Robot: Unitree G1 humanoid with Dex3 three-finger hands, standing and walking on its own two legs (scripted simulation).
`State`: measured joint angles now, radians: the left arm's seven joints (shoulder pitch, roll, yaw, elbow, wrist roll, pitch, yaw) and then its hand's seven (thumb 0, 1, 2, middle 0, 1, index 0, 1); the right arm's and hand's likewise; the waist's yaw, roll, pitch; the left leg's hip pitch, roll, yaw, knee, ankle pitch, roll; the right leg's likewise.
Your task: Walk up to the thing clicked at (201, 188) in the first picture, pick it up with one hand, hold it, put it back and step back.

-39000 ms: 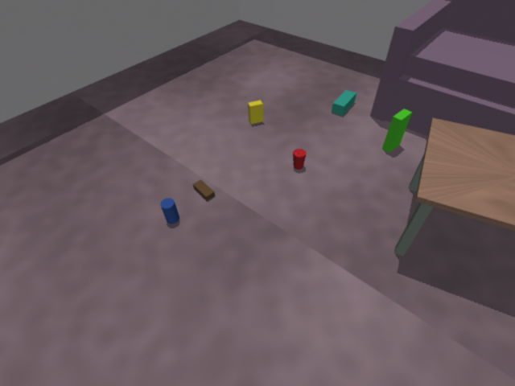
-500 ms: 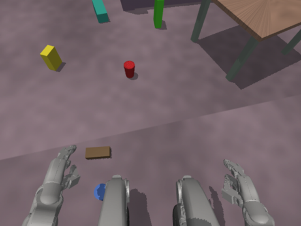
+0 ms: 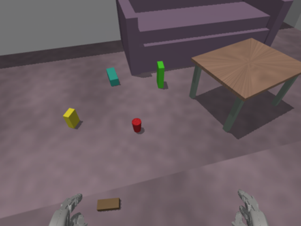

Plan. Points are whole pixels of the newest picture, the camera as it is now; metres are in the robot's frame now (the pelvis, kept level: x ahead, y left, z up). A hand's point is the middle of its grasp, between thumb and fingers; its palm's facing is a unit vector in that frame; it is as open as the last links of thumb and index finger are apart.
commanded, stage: home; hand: left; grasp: from above
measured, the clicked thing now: (108, 204) +0.41 +0.26 -0.69
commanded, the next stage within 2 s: stand in 1.98 s
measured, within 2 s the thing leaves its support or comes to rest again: neither
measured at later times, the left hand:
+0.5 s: hand out of the picture +0.16 +0.17 -0.04, palm faces +0.06 -0.98 -0.20, open 7.4 cm
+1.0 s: hand out of the picture +0.15 +0.17 -0.04, palm faces +0.05 -0.98 -0.19, open 7.4 cm
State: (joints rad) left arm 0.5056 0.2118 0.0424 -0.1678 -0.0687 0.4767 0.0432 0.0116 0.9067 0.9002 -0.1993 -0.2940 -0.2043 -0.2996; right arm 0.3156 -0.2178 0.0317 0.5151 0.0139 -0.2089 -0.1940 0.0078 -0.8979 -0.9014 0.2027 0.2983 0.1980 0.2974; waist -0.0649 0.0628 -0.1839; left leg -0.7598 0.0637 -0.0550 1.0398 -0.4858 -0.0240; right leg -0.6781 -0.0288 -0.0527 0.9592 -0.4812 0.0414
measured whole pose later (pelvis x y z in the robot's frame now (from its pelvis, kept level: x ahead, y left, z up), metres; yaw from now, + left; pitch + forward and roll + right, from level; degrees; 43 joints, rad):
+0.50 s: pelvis -0.01 -0.01 +0.00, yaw +1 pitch +9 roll -2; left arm 0.49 0.21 0.03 -0.13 -0.05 0.47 0.01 0.01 0.90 0.89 -0.20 -0.29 -0.20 -0.30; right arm 0.28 -0.22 0.03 0.55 0.00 -0.26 -0.19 0.01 -0.90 -0.90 0.20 0.30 0.20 0.30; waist -0.04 0.05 -0.15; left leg -0.70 0.06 -0.06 1.00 -0.46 -0.04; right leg -0.62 -0.03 -0.06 0.95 -0.48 0.03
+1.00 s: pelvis -0.01 -0.01 +0.00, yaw +0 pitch +9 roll -3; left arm 0.49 0.21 0.03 -0.13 -0.05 0.47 0.01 0.01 0.90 0.90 -0.20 -0.29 -0.20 -0.30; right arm 0.29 -0.22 0.03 0.55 0.00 -0.27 -0.20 0.01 -0.90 -0.90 0.20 0.30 0.20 0.30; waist -0.04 0.05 -0.15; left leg -0.70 0.06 -0.06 1.01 -0.46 -0.03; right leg -0.63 -0.03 -0.05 0.95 -0.47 0.03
